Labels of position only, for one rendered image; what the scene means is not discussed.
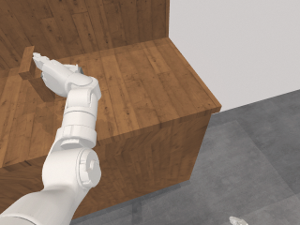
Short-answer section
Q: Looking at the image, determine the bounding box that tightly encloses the robot left hand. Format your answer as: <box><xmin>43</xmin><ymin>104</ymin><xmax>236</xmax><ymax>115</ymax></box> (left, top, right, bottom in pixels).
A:
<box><xmin>33</xmin><ymin>52</ymin><xmax>81</xmax><ymax>98</ymax></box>

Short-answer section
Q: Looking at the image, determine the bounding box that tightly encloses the left robot forearm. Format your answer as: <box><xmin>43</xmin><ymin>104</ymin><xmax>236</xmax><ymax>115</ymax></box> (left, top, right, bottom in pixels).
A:
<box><xmin>42</xmin><ymin>72</ymin><xmax>102</xmax><ymax>184</ymax></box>

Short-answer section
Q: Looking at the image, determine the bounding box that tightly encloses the counter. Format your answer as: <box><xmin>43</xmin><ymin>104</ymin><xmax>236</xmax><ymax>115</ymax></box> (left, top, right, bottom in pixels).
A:
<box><xmin>0</xmin><ymin>0</ymin><xmax>222</xmax><ymax>220</ymax></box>

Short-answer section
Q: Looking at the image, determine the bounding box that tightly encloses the left robot upper arm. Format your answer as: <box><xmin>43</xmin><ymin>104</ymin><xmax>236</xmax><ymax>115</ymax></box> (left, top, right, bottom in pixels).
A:
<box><xmin>0</xmin><ymin>147</ymin><xmax>101</xmax><ymax>225</ymax></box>

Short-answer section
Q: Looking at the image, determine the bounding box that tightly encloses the robot right hand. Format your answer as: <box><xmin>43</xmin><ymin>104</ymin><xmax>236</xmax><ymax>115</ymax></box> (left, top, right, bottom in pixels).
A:
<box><xmin>229</xmin><ymin>216</ymin><xmax>248</xmax><ymax>225</ymax></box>

